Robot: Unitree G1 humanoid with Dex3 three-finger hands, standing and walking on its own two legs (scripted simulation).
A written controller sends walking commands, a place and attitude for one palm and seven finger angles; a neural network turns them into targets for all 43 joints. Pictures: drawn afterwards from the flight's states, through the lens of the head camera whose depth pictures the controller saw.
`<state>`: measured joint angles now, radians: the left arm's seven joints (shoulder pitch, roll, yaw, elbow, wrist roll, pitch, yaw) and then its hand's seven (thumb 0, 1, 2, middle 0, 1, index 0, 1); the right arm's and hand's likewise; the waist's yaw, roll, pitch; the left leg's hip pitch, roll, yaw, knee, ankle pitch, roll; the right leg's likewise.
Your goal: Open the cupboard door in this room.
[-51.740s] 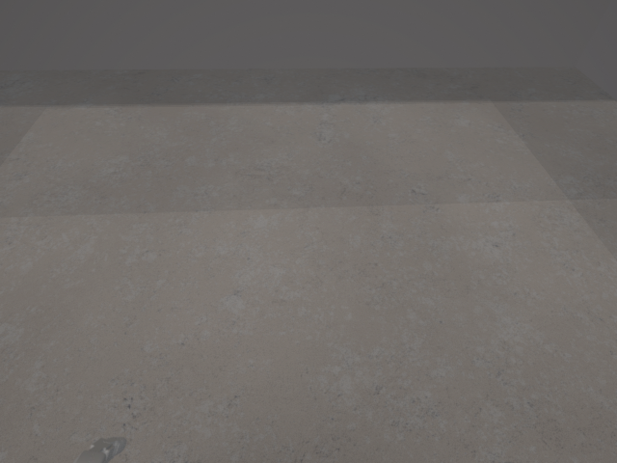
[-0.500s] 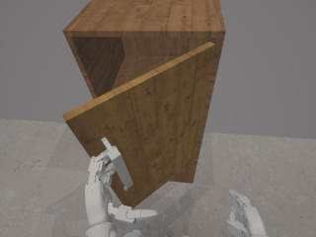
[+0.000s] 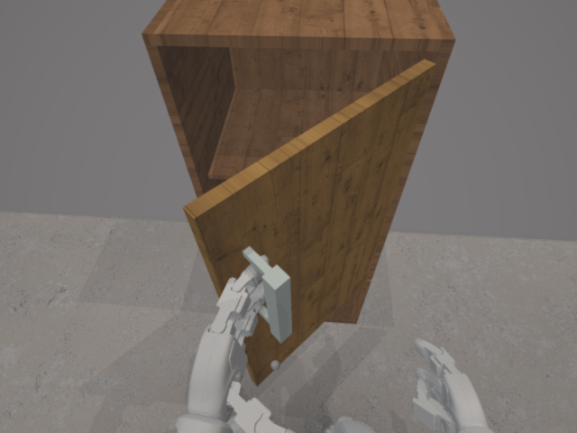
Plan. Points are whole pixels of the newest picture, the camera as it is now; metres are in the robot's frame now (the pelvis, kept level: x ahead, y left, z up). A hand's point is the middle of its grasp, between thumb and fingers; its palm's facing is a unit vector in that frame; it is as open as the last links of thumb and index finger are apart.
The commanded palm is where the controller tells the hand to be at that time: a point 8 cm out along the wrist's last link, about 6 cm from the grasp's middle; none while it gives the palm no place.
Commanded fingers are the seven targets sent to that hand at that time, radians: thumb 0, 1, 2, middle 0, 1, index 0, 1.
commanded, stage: slide the hand sideways off the handle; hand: left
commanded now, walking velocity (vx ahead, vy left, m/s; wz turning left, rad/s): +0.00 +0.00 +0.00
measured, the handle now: (268, 297) +0.28 +0.04 +0.07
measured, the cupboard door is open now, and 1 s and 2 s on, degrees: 47 42 42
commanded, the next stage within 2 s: draw the hand back to the body in 0.86 s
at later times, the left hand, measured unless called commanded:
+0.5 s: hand (207, 382) +0.17 +0.09 +0.10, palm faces -0.01 -1.00 +0.08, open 15.2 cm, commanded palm +0.12 +0.11 +0.08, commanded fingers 0.00 -0.50 0.30 -0.15 -0.30 -0.15 -0.30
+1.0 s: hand (189, 412) +0.15 +0.11 +0.09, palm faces +0.01 -1.00 +0.06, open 15.2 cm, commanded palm +0.10 +0.15 +0.09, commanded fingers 0.00 -0.50 0.30 -0.15 -0.30 -0.15 -0.30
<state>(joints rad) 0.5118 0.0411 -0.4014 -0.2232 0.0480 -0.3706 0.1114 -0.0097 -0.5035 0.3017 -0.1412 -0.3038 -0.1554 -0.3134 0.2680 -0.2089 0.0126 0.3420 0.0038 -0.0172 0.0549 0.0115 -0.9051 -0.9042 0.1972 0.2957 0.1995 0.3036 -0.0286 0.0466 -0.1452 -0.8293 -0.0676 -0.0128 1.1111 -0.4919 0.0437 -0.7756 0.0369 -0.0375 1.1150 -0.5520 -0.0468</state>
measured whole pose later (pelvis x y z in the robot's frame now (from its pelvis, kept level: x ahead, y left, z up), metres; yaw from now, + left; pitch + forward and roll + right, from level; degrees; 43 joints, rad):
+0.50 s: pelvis +0.01 +0.02 -0.01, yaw +0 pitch +12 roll -2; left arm 0.76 0.05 -0.34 -0.48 0.04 -0.32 0.10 -0.02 -0.32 0.39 -0.16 -0.30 -0.17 -0.31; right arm 0.29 -0.21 0.01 0.23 0.01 0.02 0.09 0.01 -0.90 -0.90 0.20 0.30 0.20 0.30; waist -0.01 0.04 -0.16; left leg -0.85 -0.08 -0.01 1.16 -0.52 0.08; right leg -0.78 0.03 -0.04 1.13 -0.57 -0.01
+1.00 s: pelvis +0.00 +0.01 -0.01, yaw +0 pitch +13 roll -2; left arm 0.85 0.10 -0.20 -0.50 -0.09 -0.33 -0.03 -0.01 -0.29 0.41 -0.15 -0.29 -0.15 -0.30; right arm 0.27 -0.19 0.00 0.28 0.03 0.02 -0.01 0.01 -0.90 -0.90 0.20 0.30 0.20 0.30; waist 0.01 0.04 -0.18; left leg -0.89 -0.06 -0.03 1.20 -0.53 0.05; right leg -0.82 0.05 -0.06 1.17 -0.58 -0.04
